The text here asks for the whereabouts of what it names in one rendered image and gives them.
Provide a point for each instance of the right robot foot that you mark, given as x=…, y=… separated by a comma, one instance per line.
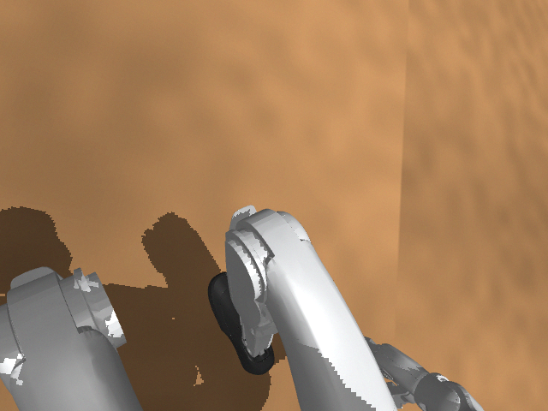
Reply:
x=229, y=322

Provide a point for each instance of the right robot hand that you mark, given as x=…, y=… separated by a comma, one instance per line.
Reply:
x=394, y=365

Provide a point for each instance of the right robot arm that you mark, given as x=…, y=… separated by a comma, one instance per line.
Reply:
x=436, y=393

